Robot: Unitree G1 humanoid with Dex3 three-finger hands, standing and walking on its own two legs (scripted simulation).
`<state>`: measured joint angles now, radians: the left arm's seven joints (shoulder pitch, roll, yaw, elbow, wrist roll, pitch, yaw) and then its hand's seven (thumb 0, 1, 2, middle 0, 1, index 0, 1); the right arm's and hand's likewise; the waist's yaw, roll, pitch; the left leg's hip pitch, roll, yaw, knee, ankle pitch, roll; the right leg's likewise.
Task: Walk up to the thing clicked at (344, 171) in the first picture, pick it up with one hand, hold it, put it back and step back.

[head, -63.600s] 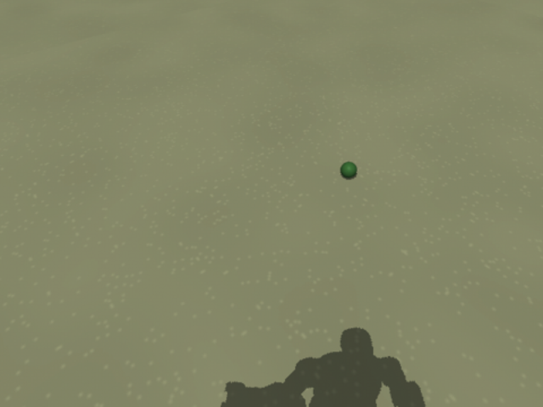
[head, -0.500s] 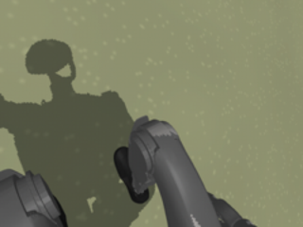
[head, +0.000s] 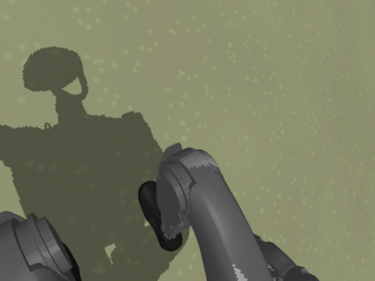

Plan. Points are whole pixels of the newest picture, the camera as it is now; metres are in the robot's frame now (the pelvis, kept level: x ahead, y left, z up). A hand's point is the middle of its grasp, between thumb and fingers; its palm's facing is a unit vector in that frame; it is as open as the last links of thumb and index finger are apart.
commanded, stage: open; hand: left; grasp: from above
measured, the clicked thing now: out of the picture +0.49 +0.39 -0.26
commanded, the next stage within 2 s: withdraw in 0.88 s
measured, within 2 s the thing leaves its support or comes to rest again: rests again in 0.38 s
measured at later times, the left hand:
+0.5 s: hand out of the picture +0.48 +0.38 -0.23, palm faces -0.43 -0.15 -0.89, open 14.0 cm
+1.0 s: hand out of the picture +0.49 +0.38 -0.23, palm faces -0.44 -0.16 -0.88, open 14.2 cm
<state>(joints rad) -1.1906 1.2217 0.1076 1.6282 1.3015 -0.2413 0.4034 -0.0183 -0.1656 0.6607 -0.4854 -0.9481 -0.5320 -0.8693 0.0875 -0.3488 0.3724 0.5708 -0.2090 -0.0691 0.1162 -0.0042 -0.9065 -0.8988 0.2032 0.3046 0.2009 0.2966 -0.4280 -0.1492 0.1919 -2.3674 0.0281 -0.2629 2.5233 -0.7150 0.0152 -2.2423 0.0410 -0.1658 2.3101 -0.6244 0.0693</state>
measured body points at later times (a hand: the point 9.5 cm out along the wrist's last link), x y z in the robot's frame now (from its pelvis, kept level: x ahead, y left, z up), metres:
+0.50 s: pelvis +0.00 +0.00 +0.00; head +0.29 +0.14 +0.31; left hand +0.50 +0.38 -0.17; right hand +0.05 -0.25 -0.05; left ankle +0.06 +0.12 -0.28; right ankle +0.13 -0.12 -0.28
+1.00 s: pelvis +0.00 +0.00 +0.00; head +0.30 +0.13 +0.31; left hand +0.51 +0.38 -0.18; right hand +0.06 -0.26 -0.05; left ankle +0.06 +0.12 -0.28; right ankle +0.13 -0.12 -0.28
